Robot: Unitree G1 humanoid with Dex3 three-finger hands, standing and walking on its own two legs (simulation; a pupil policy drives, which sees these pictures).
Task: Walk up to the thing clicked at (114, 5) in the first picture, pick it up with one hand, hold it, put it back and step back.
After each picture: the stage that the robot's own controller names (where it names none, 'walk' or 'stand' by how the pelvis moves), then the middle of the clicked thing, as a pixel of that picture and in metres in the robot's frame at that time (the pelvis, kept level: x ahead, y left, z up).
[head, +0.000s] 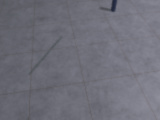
stand; (114, 2) +2.13 -0.42 -0.66
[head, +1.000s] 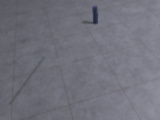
walk; (95, 15) +2.01 +0.02 -0.62
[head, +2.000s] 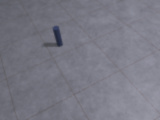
walk; (57, 36) +1.34 +0.39 -0.65
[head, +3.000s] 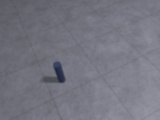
walk; (59, 72) +0.87 +0.32 -0.65
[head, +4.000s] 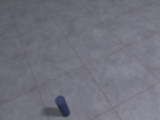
walk; (63, 107) +0.53 +0.26 -0.65
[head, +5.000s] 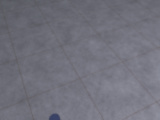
stand; out of the picture +0.41 +0.20 -0.65
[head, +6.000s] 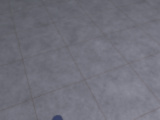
stand; out of the picture +0.40 +0.20 -0.65
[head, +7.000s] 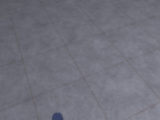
stand; out of the picture +0.42 +0.21 -0.66
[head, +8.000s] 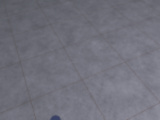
stand; out of the picture +0.41 +0.23 -0.66
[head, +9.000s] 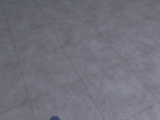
stand; out of the picture +0.40 +0.23 -0.66
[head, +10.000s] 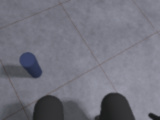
go down; (32, 67) +0.46 +0.23 -0.38
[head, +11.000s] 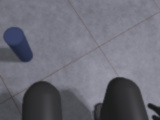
go down; (21, 47) +0.48 +0.25 -0.27
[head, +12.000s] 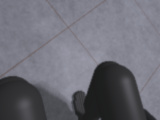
close in; out of the picture +0.47 +0.29 -0.17
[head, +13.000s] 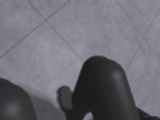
close; out of the picture +0.46 +0.31 -0.16
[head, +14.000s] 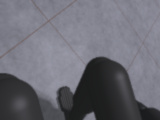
lift; out of the picture +0.42 +0.29 -0.16
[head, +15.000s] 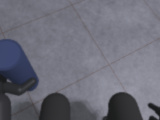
lift; (20, 71) +0.34 +0.21 +0.00
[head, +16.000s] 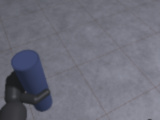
hold; (36, 85) +0.32 +0.18 +0.04
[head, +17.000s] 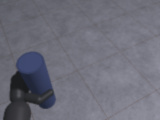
hold; (40, 85) +0.32 +0.16 +0.04
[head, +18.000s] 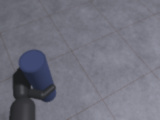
crouch; (41, 80) +0.35 +0.15 -0.01
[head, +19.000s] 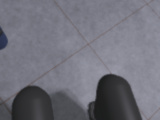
lower; out of the picture +0.50 +0.25 -0.03
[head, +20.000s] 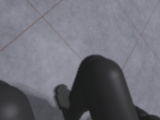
lower; out of the picture +0.46 +0.30 -0.17
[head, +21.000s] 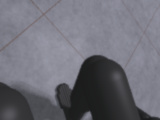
lower; out of the picture +0.47 +0.31 -0.16
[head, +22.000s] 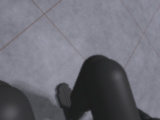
lower; out of the picture +0.46 +0.31 -0.17
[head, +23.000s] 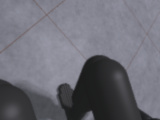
lower; out of the picture +0.45 +0.30 -0.17
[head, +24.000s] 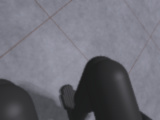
open; out of the picture +0.46 +0.28 -0.17
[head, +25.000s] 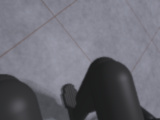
stand; out of the picture +0.46 +0.28 -0.17
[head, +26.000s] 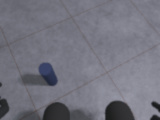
walk; (49, 75) +0.46 +0.20 -0.43
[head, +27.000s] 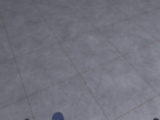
stand; out of the picture +0.41 +0.18 -0.60
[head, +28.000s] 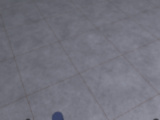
stand; out of the picture +0.41 +0.19 -0.60
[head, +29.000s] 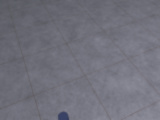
stand; out of the picture +0.42 +0.17 -0.64
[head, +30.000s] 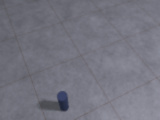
walk; (63, 102) +0.47 +0.14 -0.63
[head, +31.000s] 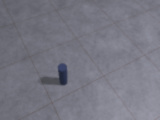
walk; (63, 75) +0.68 +0.16 -0.64
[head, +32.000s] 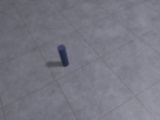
stand; (63, 56) +1.00 +0.31 -0.64
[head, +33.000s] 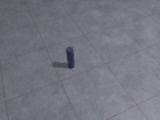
stand; (70, 58) +1.04 +0.19 -0.65
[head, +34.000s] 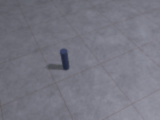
stand; (65, 59) +1.03 +0.22 -0.66
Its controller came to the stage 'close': yes
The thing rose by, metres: 0.70
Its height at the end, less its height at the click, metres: +0.00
